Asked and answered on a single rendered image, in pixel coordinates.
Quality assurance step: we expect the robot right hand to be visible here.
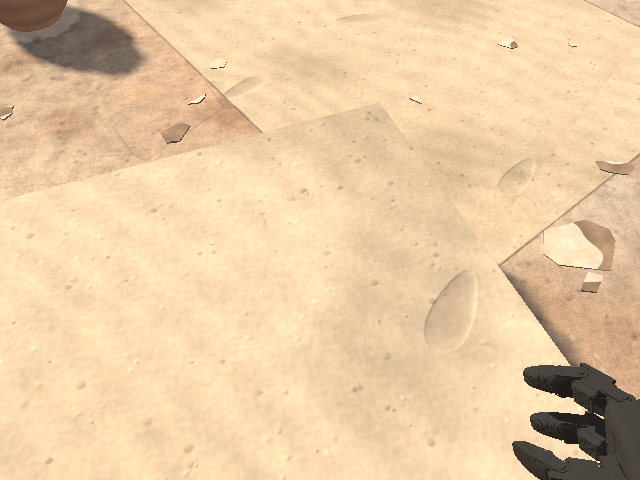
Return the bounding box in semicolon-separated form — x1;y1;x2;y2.
512;363;640;480

